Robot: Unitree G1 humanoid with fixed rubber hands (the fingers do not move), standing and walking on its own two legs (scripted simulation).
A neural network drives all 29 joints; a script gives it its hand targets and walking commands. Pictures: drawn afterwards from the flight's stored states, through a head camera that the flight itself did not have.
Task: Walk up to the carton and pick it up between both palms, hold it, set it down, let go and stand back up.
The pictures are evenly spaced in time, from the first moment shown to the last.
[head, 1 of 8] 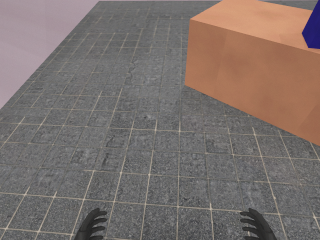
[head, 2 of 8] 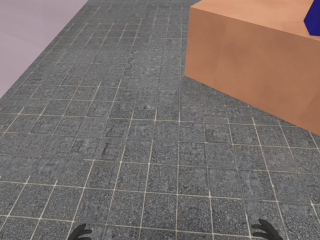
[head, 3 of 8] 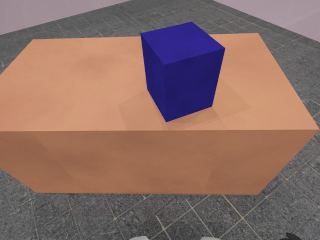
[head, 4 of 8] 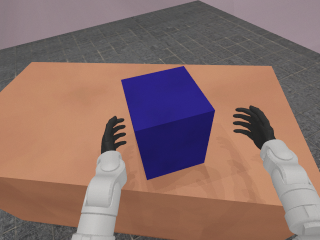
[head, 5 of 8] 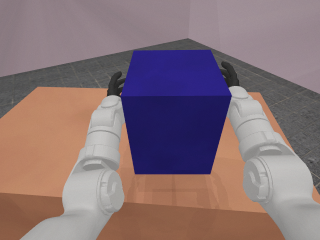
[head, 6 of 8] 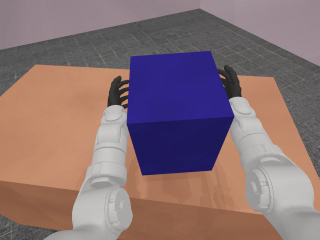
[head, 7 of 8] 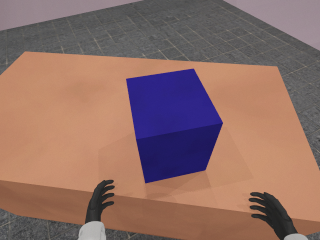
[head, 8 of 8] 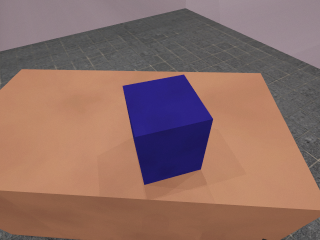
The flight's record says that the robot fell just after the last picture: no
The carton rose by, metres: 0.24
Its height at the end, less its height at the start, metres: +0.00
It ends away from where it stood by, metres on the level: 0.01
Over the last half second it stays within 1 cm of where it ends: yes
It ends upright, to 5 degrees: yes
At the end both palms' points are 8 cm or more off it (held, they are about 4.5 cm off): yes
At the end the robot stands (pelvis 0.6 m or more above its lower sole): yes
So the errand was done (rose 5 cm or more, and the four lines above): yes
